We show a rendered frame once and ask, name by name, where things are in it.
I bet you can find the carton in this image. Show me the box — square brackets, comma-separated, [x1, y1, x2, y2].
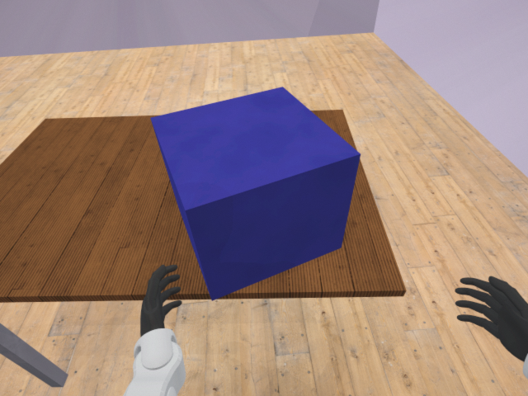
[150, 87, 361, 301]

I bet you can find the robot right hand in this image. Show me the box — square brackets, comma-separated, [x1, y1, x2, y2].
[455, 276, 528, 362]

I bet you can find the robot left hand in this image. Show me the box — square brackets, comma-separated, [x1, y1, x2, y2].
[140, 265, 182, 337]

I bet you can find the table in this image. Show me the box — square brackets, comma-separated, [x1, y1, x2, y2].
[0, 110, 406, 387]

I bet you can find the left robot forearm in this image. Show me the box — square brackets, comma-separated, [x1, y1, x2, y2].
[123, 328, 186, 396]

